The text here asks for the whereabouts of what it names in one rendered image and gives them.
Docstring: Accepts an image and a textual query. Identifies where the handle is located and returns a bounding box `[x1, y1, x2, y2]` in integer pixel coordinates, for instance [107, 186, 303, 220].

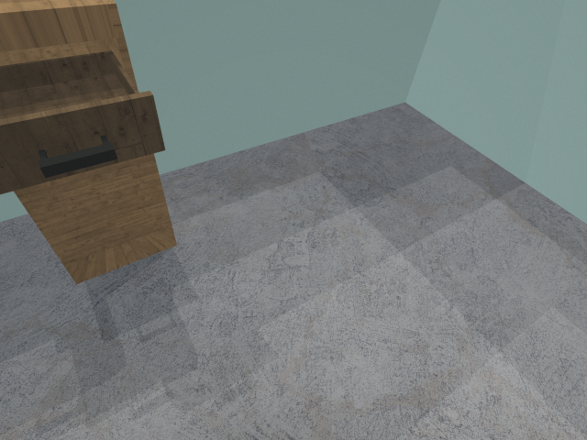
[38, 135, 117, 178]

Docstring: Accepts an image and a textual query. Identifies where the cabinet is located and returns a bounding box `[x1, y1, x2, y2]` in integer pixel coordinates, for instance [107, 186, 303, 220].
[0, 0, 177, 284]

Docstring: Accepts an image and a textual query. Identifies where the drawer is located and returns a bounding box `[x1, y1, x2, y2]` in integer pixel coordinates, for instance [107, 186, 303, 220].
[0, 50, 165, 194]

